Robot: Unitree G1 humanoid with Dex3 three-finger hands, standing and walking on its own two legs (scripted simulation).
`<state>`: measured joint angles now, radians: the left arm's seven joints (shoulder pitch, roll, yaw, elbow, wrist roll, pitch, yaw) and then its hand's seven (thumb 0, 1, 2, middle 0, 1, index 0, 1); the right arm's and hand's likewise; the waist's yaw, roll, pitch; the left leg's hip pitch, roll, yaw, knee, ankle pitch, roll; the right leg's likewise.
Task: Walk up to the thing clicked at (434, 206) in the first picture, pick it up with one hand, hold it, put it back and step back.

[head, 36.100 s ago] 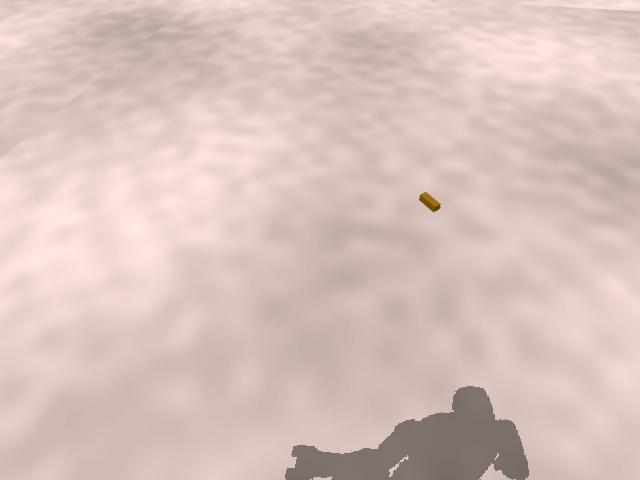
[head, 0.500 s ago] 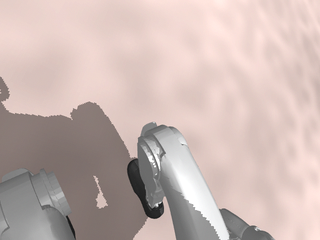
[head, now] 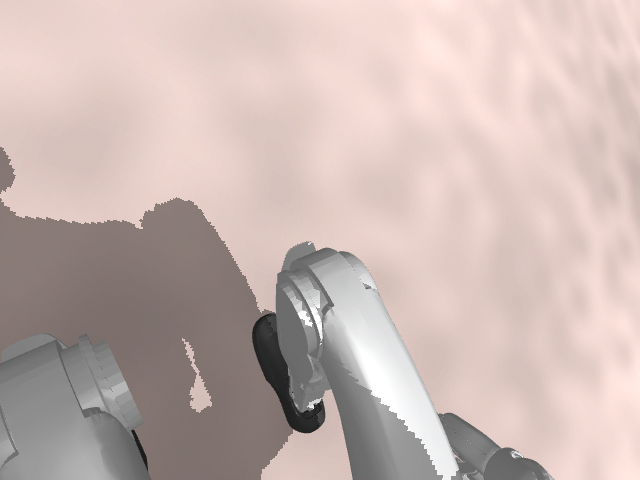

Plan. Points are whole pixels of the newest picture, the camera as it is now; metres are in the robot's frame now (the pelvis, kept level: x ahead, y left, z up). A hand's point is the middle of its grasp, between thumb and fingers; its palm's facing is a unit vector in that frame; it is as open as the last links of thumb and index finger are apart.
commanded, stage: open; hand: left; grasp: from above
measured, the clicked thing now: out of the picture +0.45 +0.33 -0.28
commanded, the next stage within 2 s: withdraw in 0.36 s
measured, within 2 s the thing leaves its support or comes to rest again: neither
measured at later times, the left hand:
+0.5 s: hand out of the picture +0.43 +0.32 -0.25, palm faces -0.43 -0.17 -0.89, open 12.3 cm
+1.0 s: hand out of the picture +0.45 +0.35 -0.09, palm faces -0.38 -0.10 -0.92, open 12.9 cm
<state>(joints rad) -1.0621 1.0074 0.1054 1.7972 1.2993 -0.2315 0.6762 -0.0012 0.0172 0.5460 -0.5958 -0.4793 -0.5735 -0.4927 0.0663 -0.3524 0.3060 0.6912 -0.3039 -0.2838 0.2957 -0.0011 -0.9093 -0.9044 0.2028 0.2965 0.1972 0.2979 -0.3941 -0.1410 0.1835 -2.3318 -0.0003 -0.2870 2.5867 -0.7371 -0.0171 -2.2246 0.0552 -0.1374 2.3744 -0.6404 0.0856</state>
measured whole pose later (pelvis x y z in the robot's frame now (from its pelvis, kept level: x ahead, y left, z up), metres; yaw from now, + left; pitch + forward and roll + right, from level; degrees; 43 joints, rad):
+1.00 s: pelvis +0.00 -0.01 +0.04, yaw +6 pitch +33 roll -10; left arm -0.98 0.75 0.01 1.37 1.16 -0.06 0.31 0.00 -0.31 0.85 -0.28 -0.80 -0.26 -0.81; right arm 0.15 -0.31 0.09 0.70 -0.13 -0.10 0.27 0.00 -0.91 -0.90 0.20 0.30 0.20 0.30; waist -0.25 0.03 -0.08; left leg -2.29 0.00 -0.17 2.41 -0.70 -0.01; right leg -2.22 0.01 -0.06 2.28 -0.65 0.06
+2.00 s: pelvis +0.01 -0.01 +0.14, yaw +10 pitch +35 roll -6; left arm -0.46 0.51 0.07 0.66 0.56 0.04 0.03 0.00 0.75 0.88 -0.22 -0.33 -0.22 -0.34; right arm 0.16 -0.29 -0.02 0.61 -0.02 -0.01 0.12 0.00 -0.91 -0.90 0.20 0.30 0.20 0.30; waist -0.11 0.05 -0.18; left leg -2.02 0.01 -0.11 2.09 -0.69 -0.01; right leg -1.97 -0.01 -0.03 2.01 -0.65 0.05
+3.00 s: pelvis +0.08 +0.00 +0.41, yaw +15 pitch +10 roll -3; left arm 0.52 0.22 0.03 -0.16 -0.06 0.46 0.03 0.01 0.91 0.90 -0.20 -0.30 -0.20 -0.30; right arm 0.29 -0.22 0.04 0.50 0.01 -0.23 -0.19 0.01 -0.91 -0.90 0.20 0.30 0.20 0.30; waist -0.05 0.06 -0.18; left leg -0.72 0.03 -0.07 1.02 -0.49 -0.02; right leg -0.67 -0.02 -0.05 0.94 -0.46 0.03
